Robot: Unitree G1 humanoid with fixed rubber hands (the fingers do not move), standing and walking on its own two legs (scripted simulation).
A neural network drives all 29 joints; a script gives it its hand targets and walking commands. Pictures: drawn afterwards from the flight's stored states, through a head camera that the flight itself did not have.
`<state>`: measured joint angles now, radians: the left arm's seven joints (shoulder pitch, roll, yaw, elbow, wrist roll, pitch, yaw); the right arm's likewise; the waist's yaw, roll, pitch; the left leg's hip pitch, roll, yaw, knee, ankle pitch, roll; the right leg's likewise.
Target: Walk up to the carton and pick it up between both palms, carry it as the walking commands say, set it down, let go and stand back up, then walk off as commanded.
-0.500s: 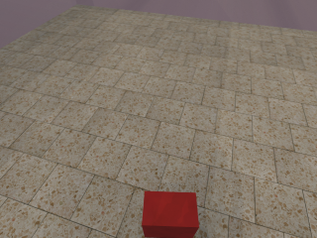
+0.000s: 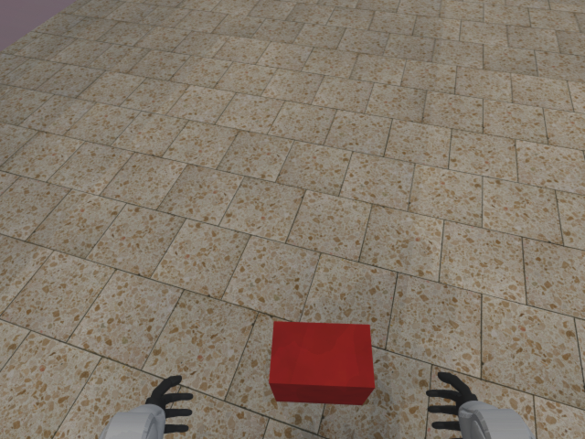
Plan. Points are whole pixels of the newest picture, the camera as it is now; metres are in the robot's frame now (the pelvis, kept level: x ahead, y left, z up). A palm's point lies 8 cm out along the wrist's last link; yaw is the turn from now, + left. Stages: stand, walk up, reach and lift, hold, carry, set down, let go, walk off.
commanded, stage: reach and lift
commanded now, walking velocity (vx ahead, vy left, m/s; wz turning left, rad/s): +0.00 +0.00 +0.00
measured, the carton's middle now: (320, 365) +0.38 -0.05 -0.63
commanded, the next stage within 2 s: none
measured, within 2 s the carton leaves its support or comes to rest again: neither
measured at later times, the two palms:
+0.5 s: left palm (174, 437) +0.17 +0.20 -0.15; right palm out of the picture +0.15 -0.24 -0.16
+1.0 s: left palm (199, 333) +0.33 +0.19 -0.18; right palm (438, 341) +0.30 -0.24 -0.20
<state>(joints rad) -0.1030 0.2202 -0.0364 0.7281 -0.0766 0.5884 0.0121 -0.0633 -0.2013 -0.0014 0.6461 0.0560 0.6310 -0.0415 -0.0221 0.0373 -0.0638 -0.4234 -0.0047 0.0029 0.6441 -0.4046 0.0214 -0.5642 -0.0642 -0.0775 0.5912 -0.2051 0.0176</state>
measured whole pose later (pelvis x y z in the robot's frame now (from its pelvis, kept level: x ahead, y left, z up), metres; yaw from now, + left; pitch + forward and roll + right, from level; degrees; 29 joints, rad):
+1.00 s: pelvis -0.11 -0.05 -0.10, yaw +2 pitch +29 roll +2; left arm -0.88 0.38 0.18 0.95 -0.04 0.22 -0.15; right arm -0.75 -0.16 -0.22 0.71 0.08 0.31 -0.14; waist -0.04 0.00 0.04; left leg -1.25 0.00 -0.04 1.17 -0.43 -0.05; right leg -1.37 -0.04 -0.03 1.05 -0.20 -0.03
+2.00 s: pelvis -0.12 -0.02 -0.26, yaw +3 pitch +48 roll +2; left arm -1.15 0.38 0.18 0.90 -0.09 0.13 -0.01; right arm -1.05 -0.31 -0.31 0.84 0.12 0.12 -0.05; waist -0.06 0.01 -0.03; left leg -2.01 -0.03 -0.01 1.79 -0.61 -0.03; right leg -2.15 -0.05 0.02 1.63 -0.31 0.01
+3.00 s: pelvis -0.13 -0.02 -0.39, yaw +3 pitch +39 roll +0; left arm -1.35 0.39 0.01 1.05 -0.20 0.04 0.08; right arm -1.36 -0.45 -0.12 1.22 0.33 -0.03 -0.09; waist -0.06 0.00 0.30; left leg -2.24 -0.05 -0.01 2.23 -0.68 -0.02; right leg -2.39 -0.05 0.05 2.03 -0.33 0.03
